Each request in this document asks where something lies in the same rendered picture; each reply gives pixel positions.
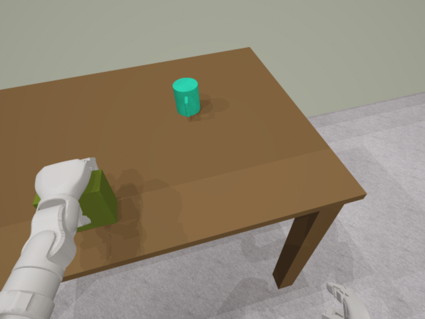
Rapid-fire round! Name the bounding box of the table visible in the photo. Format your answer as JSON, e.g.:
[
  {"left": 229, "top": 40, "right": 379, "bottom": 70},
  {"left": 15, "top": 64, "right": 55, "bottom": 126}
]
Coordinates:
[{"left": 0, "top": 47, "right": 367, "bottom": 292}]

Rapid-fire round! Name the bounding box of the robot right hand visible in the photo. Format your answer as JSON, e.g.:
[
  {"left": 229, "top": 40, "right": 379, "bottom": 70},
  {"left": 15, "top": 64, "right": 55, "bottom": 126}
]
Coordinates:
[{"left": 321, "top": 282, "right": 372, "bottom": 319}]

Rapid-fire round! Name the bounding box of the robot left hand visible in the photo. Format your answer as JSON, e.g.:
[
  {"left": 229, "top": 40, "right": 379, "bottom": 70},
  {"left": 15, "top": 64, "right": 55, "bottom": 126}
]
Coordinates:
[{"left": 35, "top": 158, "right": 99, "bottom": 228}]

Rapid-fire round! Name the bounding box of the sponge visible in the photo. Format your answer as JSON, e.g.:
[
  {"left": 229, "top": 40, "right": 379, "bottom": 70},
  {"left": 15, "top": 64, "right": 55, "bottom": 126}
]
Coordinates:
[{"left": 33, "top": 169, "right": 118, "bottom": 232}]

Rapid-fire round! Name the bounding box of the robot left forearm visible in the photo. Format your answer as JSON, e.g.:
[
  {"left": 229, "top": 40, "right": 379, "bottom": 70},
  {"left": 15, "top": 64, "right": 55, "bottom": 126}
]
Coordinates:
[{"left": 0, "top": 194, "right": 80, "bottom": 319}]

